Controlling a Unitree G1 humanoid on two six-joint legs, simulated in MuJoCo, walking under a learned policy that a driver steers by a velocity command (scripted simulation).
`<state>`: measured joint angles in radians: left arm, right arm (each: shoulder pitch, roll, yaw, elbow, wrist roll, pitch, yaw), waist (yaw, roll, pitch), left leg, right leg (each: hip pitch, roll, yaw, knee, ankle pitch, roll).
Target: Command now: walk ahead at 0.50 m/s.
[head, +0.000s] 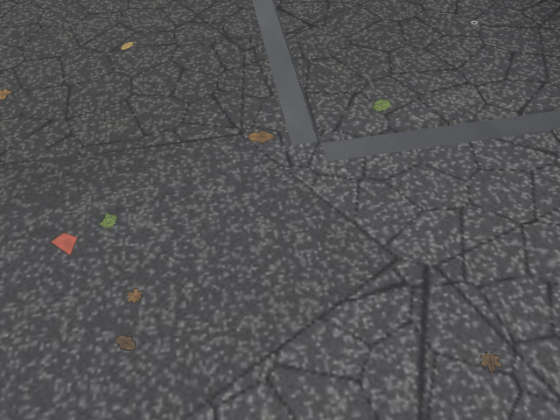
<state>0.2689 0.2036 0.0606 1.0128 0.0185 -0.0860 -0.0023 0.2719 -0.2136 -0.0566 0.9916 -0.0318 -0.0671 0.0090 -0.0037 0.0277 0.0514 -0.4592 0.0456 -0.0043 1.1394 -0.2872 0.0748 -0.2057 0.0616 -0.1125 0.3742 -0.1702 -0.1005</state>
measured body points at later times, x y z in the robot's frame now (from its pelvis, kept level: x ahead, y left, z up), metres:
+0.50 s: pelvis +0.28 +0.05 +0.00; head +0.30 +0.07 +0.44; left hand +0.28 +0.30 -0.16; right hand +0.36 -0.20 -0.14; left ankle +0.32 +0.11 -0.74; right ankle +0.18 -0.07 -0.65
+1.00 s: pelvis +0.55 +0.01 -0.02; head +0.58 +0.00 +0.43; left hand +0.69 +0.25 -0.14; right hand +0.51 -0.23 -0.17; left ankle +0.38 +0.12 -0.66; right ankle +0.63 -0.05 -0.74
